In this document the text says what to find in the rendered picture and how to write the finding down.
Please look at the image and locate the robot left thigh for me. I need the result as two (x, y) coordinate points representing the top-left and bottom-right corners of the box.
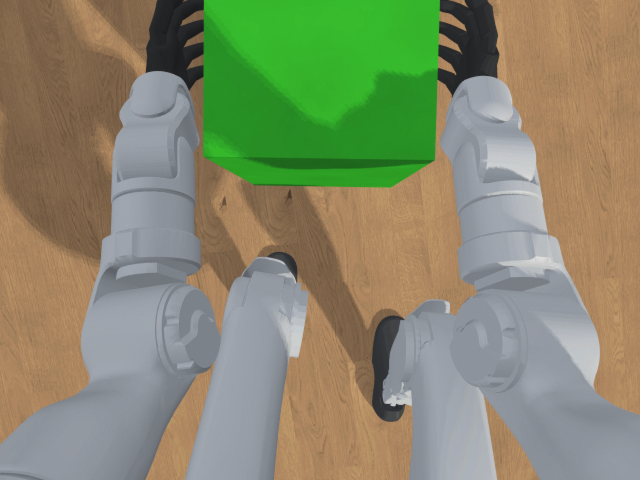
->
(184, 271), (308, 480)

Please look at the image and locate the left robot upper arm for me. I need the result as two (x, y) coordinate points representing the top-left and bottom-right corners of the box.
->
(0, 282), (221, 480)

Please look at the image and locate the right robot hand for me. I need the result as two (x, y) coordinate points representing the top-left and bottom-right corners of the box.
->
(438, 0), (499, 97)

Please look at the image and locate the robot right forearm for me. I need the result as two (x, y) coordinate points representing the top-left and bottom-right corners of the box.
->
(440, 76), (600, 347)

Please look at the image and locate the right robot upper arm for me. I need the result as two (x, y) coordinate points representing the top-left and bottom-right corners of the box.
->
(449, 289), (640, 480)

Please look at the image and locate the carton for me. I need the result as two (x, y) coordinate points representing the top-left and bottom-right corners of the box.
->
(203, 0), (440, 188)

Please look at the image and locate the left robot hand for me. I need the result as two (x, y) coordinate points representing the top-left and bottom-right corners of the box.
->
(146, 0), (204, 90)

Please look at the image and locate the robot left forearm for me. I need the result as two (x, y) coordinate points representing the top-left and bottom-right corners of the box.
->
(81, 71), (201, 366)

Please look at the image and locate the left robot shin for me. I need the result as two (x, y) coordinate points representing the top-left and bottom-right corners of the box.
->
(221, 257), (296, 332)

